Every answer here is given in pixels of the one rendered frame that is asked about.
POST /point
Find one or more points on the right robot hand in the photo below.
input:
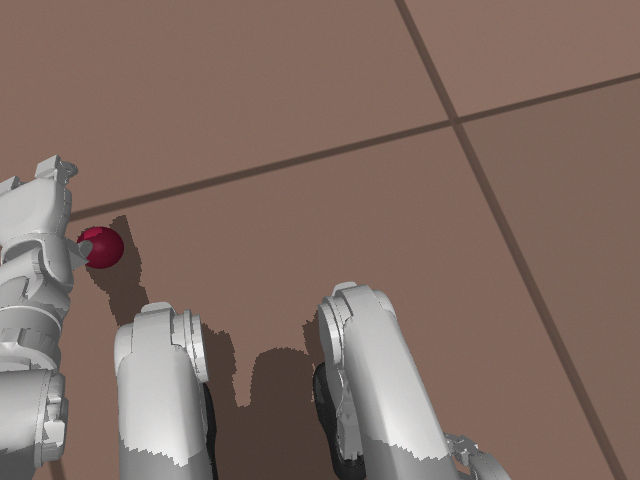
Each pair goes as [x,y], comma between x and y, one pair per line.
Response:
[483,466]

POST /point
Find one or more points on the left robot hand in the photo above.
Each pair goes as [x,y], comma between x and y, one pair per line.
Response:
[41,206]

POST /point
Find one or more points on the ball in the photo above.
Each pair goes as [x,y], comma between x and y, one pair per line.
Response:
[108,247]

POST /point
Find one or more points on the left robot foot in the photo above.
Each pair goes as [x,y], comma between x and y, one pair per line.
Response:
[211,433]

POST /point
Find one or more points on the left robot arm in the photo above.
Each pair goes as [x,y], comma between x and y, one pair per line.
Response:
[35,280]

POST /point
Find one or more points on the right robot foot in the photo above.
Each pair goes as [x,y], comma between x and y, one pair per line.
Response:
[344,469]

